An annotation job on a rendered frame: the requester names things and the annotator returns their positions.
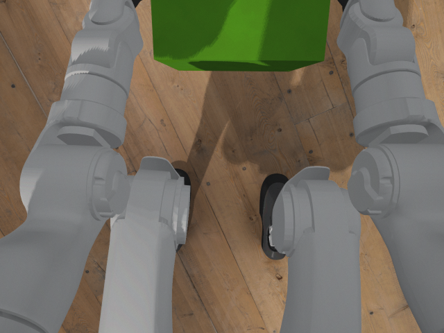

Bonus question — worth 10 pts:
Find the carton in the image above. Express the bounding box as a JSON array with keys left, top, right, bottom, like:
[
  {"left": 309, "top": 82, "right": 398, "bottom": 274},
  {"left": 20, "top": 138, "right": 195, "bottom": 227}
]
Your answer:
[{"left": 151, "top": 0, "right": 330, "bottom": 71}]

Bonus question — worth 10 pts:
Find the robot left upper arm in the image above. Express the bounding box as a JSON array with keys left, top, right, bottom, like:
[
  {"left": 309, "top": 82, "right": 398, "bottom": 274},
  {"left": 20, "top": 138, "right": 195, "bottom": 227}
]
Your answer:
[{"left": 0, "top": 144, "right": 130, "bottom": 333}]

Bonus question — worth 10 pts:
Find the robot right upper arm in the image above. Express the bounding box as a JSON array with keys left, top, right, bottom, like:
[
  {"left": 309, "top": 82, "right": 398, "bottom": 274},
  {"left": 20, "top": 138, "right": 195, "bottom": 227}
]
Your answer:
[{"left": 347, "top": 144, "right": 444, "bottom": 333}]

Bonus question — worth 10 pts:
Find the robot right thigh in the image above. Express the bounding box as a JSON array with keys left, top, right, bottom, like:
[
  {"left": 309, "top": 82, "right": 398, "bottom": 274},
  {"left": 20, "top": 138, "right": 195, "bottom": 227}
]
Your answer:
[{"left": 275, "top": 180, "right": 361, "bottom": 333}]

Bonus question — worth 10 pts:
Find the right robot foot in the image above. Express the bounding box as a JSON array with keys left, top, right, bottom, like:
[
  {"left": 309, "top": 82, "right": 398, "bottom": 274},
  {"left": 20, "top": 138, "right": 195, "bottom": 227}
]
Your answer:
[{"left": 259, "top": 173, "right": 289, "bottom": 260}]

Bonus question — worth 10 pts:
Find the right robot forearm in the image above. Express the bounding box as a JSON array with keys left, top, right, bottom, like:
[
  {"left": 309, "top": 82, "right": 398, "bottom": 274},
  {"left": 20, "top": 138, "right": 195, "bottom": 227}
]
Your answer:
[{"left": 336, "top": 0, "right": 444, "bottom": 147}]

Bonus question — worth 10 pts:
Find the left robot forearm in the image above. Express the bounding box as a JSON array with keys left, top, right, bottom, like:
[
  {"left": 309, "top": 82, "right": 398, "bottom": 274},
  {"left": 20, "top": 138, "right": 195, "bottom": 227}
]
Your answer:
[{"left": 19, "top": 0, "right": 144, "bottom": 204}]

